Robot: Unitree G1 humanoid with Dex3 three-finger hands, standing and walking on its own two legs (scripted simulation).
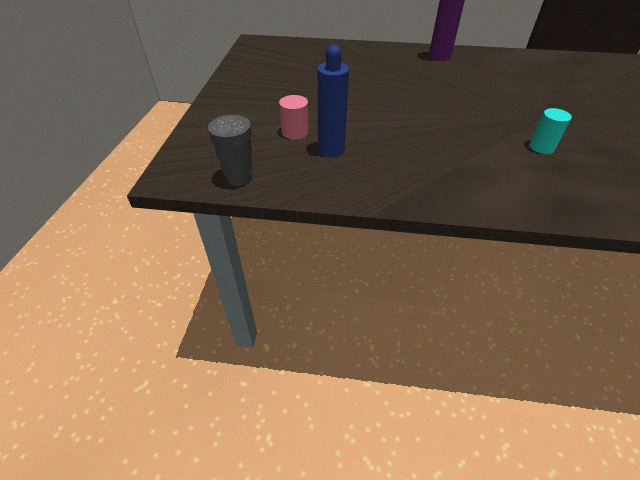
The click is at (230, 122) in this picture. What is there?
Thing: tapered cup
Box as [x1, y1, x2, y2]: [208, 115, 251, 185]
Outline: 220,116 212,120 208,125 210,138 214,143 217,157 221,162 222,170 227,181 234,185 244,184 250,179 251,171 251,147 249,140 251,131 249,121 245,117 239,115
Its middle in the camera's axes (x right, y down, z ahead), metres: -0.17 -0.18 +0.79
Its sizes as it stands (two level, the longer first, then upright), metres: 0.080 0.080 0.125
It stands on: a support 0.74 m high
